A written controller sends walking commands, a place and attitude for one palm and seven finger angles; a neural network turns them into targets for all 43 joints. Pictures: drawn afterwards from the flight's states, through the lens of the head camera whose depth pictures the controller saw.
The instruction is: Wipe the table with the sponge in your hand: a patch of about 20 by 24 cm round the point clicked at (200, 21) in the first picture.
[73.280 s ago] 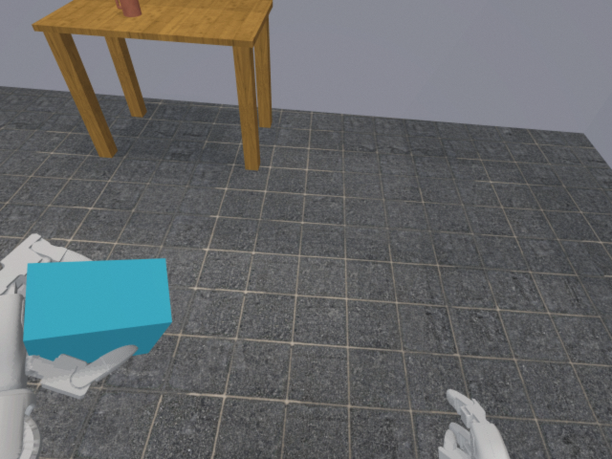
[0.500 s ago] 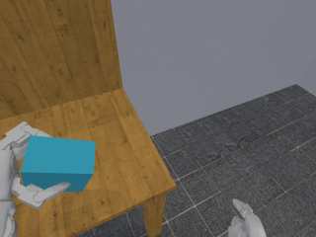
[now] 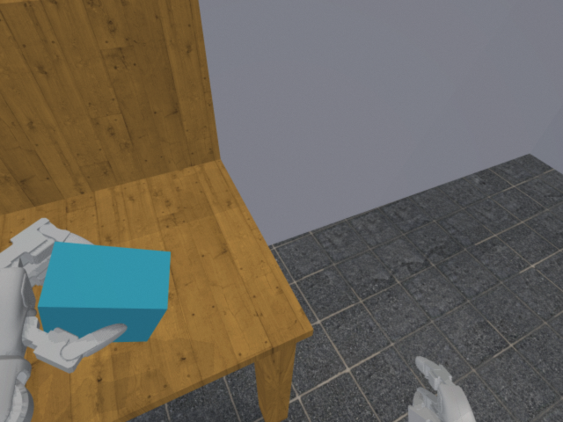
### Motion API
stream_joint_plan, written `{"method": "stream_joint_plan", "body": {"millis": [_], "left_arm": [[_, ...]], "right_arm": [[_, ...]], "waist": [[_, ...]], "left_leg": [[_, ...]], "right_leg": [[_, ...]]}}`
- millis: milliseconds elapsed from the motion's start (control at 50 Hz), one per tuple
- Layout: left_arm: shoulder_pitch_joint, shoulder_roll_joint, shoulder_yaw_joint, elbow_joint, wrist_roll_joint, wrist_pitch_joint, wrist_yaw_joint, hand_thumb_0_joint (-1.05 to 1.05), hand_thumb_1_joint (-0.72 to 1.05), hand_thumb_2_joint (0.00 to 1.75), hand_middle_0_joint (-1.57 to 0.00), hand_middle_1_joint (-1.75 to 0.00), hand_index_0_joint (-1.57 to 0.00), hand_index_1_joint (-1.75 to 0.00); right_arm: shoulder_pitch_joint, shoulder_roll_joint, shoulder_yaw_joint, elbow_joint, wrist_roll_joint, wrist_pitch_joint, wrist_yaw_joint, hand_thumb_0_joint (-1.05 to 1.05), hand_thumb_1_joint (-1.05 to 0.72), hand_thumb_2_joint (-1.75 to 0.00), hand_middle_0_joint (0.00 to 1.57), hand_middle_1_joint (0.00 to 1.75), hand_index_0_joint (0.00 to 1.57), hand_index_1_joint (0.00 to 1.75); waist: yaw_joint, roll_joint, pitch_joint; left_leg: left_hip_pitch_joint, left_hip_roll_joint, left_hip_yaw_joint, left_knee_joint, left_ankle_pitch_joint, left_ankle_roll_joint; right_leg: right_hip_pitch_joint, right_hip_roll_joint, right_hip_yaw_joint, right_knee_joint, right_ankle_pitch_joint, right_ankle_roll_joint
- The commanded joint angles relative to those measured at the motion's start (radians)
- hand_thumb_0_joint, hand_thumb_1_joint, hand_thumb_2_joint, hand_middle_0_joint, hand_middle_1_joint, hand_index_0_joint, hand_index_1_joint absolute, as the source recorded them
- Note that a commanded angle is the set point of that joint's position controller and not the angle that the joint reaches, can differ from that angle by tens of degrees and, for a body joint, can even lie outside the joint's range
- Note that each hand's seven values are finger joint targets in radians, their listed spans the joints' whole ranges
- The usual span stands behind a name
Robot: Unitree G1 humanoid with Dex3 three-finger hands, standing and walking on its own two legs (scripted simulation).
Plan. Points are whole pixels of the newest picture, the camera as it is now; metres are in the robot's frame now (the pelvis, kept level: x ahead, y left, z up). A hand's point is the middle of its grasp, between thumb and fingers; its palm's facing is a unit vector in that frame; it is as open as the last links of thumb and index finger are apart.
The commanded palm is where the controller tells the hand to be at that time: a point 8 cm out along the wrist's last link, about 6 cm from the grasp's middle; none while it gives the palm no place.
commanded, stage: shuffle to correct the standing spot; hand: left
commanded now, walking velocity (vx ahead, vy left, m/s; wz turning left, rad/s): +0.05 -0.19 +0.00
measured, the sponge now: (123, 299) +0.22 +0.20 +0.13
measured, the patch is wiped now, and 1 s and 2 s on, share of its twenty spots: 0.00 0.00 0.00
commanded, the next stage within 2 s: come to a stop and stand still in 0.02 s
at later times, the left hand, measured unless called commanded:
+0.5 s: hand (59, 293) +0.22 +0.26 +0.15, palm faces +0.28 -0.87 -0.40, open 10.6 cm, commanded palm +0.16 +0.31 +0.18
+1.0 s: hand out of the picture +0.22 +0.34 +0.16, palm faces +0.38 -0.86 -0.34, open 10.6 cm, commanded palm +0.16 +0.37 +0.18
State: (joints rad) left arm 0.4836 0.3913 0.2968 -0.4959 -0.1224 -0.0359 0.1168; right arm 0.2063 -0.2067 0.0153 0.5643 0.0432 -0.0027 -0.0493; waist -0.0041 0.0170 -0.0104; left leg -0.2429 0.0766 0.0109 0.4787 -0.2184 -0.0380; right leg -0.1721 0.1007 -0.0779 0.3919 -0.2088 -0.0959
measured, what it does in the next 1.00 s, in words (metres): shifts its weight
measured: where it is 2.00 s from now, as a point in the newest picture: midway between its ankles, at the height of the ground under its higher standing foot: outside the picture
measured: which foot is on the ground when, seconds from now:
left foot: down 0.00-1.00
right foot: down 0.00-1.00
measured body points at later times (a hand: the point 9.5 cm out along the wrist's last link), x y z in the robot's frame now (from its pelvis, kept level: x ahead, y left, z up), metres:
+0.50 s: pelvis +0.00 +0.03 +0.00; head +0.02 +0.04 +0.45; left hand +0.19 +0.30 +0.17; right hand +0.15 -0.22 -0.08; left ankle +0.02 +0.15 -0.74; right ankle +0.00 -0.05 -0.74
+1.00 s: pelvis +0.00 +0.08 +0.00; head +0.02 +0.13 +0.45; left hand +0.20 +0.38 +0.18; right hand +0.20 -0.12 -0.05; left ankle +0.02 +0.15 -0.74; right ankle +0.00 -0.05 -0.74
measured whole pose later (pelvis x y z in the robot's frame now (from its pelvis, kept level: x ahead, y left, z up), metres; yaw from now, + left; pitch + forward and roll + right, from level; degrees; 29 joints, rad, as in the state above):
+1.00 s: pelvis +0.00 +0.08 +0.00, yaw +0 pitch -1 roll -1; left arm 0.40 0.39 0.35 -0.49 -0.03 -0.19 0.10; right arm 0.19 -0.17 0.04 0.55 0.00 -0.14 -0.03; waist 0.03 -0.07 0.05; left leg -0.23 -0.04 0.07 0.46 -0.22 0.08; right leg -0.17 -0.02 -0.04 0.40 -0.22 0.02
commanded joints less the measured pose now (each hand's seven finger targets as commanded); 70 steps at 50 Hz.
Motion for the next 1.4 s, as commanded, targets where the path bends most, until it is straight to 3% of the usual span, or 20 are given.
{"method": "stream_joint_plan", "body": {"millis": [0,120,140,160,180,200,220,260,280,300,340,380,400,500,640,780,960,1080,1180,1380], "left_arm": [[-0.101,0.185,0.132,-0.234,-0.009,-0.069,0.016,0.00,0.10,1.30,-1.20,-1.60,-1.20,-1.60],[-0.083,0.189,0.141,-0.227,-0.008,-0.068,0.018,0.00,0.10,1.30,-1.20,-1.60,-1.20,-1.60],[-1.069,0.931,0.725,-0.349,0.164,-0.167,-0.005,0.00,0.10,1.30,-1.20,-1.60,-1.20,-1.60],[-0.586,0.368,0.336,0.146,0.086,-0.136,-0.056,0.00,0.10,1.30,-1.20,-1.60,-1.20,-1.60],[-0.329,0.260,0.249,0.199,0.059,-0.139,-0.075,0.00,0.10,1.30,-1.20,-1.60,-1.20,-1.60],[-0.261,0.130,0.123,0.089,0.034,-0.160,-0.084,0.00,0.10,1.30,-1.20,-1.60,-1.20,-1.60],[-0.241,0.169,0.151,-0.054,0.035,-0.187,-0.075,0.00,0.10,1.30,-1.20,-1.60,-1.20,-1.60],[-0.149,0.152,0.136,-0.175,0.035,-0.220,-0.055,0.00,0.10,1.30,-1.20,-1.60,-1.20,-1.60],[-0.108,0.148,0.136,-0.195,0.038,-0.227,-0.044,0.00,0.10,1.30,-1.20,-1.60,-1.20,-1.60],[-0.067,0.152,0.145,-0.195,0.034,-0.231,-0.027,0.00,0.10,1.30,-1.20,-1.60,-1.20,-1.60],[-0.077,0.203,0.207,-0.203,0.037,-0.239,-0.009,0.00,0.10,1.30,-1.20,-1.60,-1.20,-1.60],[-0.093,0.226,0.244,-0.184,0.035,-0.243,0.000,0.00,0.10,1.30,-1.20,-1.60,-1.20,-1.60],[-0.118,0.260,0.269,-0.198,0.036,-0.247,0.006,0.00,0.10,1.30,-1.20,-1.60,-1.20,-1.60],[-0.202,0.201,0.205,-0.200,0.048,-0.256,0.005,0.00,0.10,1.30,-1.20,-1.60,-1.20,-1.60],[-0.175,0.122,0.120,-0.197,0.072,-0.237,0.004,0.00,0.10,1.30,-1.20,-1.60,-1.20,-1.60],[-0.148,0.152,0.160,-0.213,0.070,-0.225,0.004,0.00,0.10,1.30,-1.20,-1.60,-1.20,-1.60],[-0.183,0.148,0.138,-0.269,0.081,-0.234,0.001,0.00,0.10,1.30,-1.20,-1.60,-1.20,-1.60],[-0.156,0.138,0.142,-0.210,0.083,-0.231,0.001,0.00,0.10,1.30,-1.20,-1.60,-1.20,-1.60],[-0.174,0.143,0.149,-0.199,0.093,-0.243,0.001,0.00,0.10,1.30,-1.20,-1.60,-1.20,-1.60],[-0.157,0.139,0.153,-0.187,0.094,-0.256,0.000,0.00,0.10,1.30,-1.20,-1.60,-1.20,-1.60]], "right_arm": [[-0.130,-0.118,-0.047,-0.161,0.002,-0.056,-0.012,0.00,-0.90,-0.90,0.20,0.30,0.20,0.30],[-0.128,-0.118,-0.045,-0.161,0.000,-0.054,-0.013,0.00,-0.90,-0.90,0.20,0.30,0.20,0.30],[0.148,-0.152,-0.107,-0.065,-0.039,-0.138,-0.027,0.00,-0.90,-0.90,0.20,0.30,0.20,0.30],[-0.016,-0.095,-0.075,-0.098,-0.041,-0.145,-0.015,0.00,-0.90,-0.90,0.20,0.30,0.20,0.30],[-0.025,-0.137,-0.094,-0.154,-0.019,-0.160,-0.010,0.00,-0.90,-0.90,0.20,0.30,0.20,0.30],[-0.018,-0.131,-0.089,-0.151,-0.014,-0.163,0.011,0.00,-0.90,-0.90,0.20,0.30,0.20,0.30],[-0.003,-0.146,-0.091,-0.165,-0.016,-0.164,0.026,0.00,-0.90,-0.90,0.20,0.30,0.20,0.30],[-0.052,-0.124,-0.076,-0.178,-0.014,-0.179,0.046,0.00,-0.90,-0.90,0.20,0.30,0.20,0.30],[-0.062,-0.118,-0.071,-0.176,-0.015,-0.186,0.048,0.00,-0.90,-0.90,0.20,0.30,0.20,0.30],[-0.073,-0.112,-0.063,-0.157,-0.011,-0.191,0.047,0.00,-0.90,-0.90,0.20,0.30,0.20,0.30],[-0.073,-0.120,-0.066,-0.156,-0.024,-0.198,0.027,0.00,-0.90,-0.90,0.20,0.30,0.20,0.30],[-0.076,-0.116,-0.063,-0.150,-0.028,-0.201,0.008,0.00,-0.90,-0.90,0.20,0.30,0.20,0.30],[-0.084,-0.120,-0.061,-0.135,-0.028,-0.198,-0.002,0.00,-0.90,-0.90,0.20,0.30,0.20,0.30],[-0.089,-0.112,-0.053,-0.128,-0.029,-0.213,-0.015,0.00,-0.90,-0.90,0.20,0.30,0.20,0.30],[-0.074,-0.118,-0.053,-0.120,-0.037,-0.225,0.005,0.00,-0.90,-0.90,0.20,0.30,0.20,0.30],[-0.074,-0.109,-0.045,-0.141,-0.038,-0.194,0.006,0.00,-0.90,-0.90,0.20,0.30,0.20,0.30],[-0.061,-0.113,-0.047,-0.150,-0.043,-0.194,0.005,0.00,-0.90,-0.90,0.20,0.30,0.20,0.30],[-0.057,-0.114,-0.049,-0.149,-0.036,-0.194,0.006,0.00,-0.90,-0.90,0.20,0.30,0.20,0.30],[-0.059,-0.116,-0.049,-0.146,-0.034,-0.203,0.001,0.00,-0.90,-0.90,0.20,0.30,0.20,0.30],[-0.056,-0.119,-0.053,-0.131,-0.033,-0.221,-0.001,0.00,-0.90,-0.90,0.20,0.30,0.20,0.30]], "waist": [[-0.005,0.061,-0.083],[0.000,0.065,-0.100],[-0.003,-0.227,0.140],[0.020,-0.130,-0.064],[0.066,-0.005,-0.032],[0.041,0.160,-0.114],[0.040,0.151,-0.145],[0.058,0.034,-0.143],[0.060,-0.023,-0.136],[0.051,-0.028,-0.144],[0.046,-0.095,-0.104],[0.037,-0.081,-0.075],[0.030,-0.028,-0.078],[0.025,0.090,-0.081],[0.023,0.023,-0.116],[0.021,0.058,-0.122],[0.019,0.133,-0.126],[0.019,0.069,-0.087],[0.018,0.094,-0.053],[0.014,0.055,-0.056]], "left_leg": [[0.070,0.077,-0.090,-0.056,-0.008,0.076],[0.074,0.077,-0.089,-0.045,0.069,0.080],[-0.045,0.046,0.097,0.012,0.073,0.060],[0.006,-0.027,0.031,0.032,0.151,0.077],[0.021,-0.014,0.052,0.091,0.132,0.050],[0.037,-0.006,0.049,0.044,0.112,0.062],[0.027,0.005,0.031,0.017,0.112,0.073],[-0.003,-0.008,0.021,0.021,0.104,0.081],[-0.002,-0.022,0.018,0.026,0.081,0.079],[0.027,-0.021,0.005,0.009,0.061,0.079],[0.032,-0.024,-0.012,0.013,0.030,0.073],[0.045,-0.027,-0.027,0.007,0.015,0.070],[0.070,-0.023,-0.038,-0.008,0.016,0.070],[0.066,0.014,-0.080,-0.093,0.068,0.082],[0.076,0.030,-0.087,-0.099,0.211,0.076],[0.075,0.040,-0.085,-0.094,0.314,0.055],[0.087,0.066,-0.105,-0.139,0.318,0.020],[0.004,0.065,-0.107,-0.176,0.102,0.023],[-0.077,0.058,-0.122,-0.227,-0.119,0.042],[-0.053,0.028,-0.109,-0.189,-0.110,0.060]], "right_leg": [[-0.056,-0.183,0.171,-0.109,0.061,0.062],[-0.020,-0.186,0.165,-0.093,0.131,0.065],[-0.158,-0.121,0.085,-0.157,0.233,0.240],[-0.078,-0.200,0.178,-0.036,0.278,0.107],[-0.077,-0.202,0.265,-0.066,0.318,0.121],[-0.001,-0.211,0.240,0.008,0.315,0.109],[0.042,-0.200,0.222,0.031,0.273,0.128],[0.073,-0.199,0.207,0.004,0.213,0.157],[0.062,-0.204,0.217,-0.028,0.174,0.153],[0.036,-0.207,0.211,-0.040,0.109,0.134],[-0.031,-0.210,0.225,-0.086,0.004,0.111],[-0.083,-0.214,0.236,-0.112,-0.066,0.080],[-0.107,-0.212,0.234,-0.109,-0.089,0.067],[-0.036,-0.167,0.183,-0.037,0.037,0.070],[0.043,-0.160,0.142,-0.008,0.188,0.078],[0.069,-0.161,0.116,0.000,0.233,0.077],[0.052,-0.143,0.072,0.032,0.105,0.080],[0.078,-0.149,0.076,0.010,0.068,0.082],[0.095,-0.140,0.088,0.011,0.031,0.084],[0.069,-0.150,0.116,-0.035,0.034,0.077]]}}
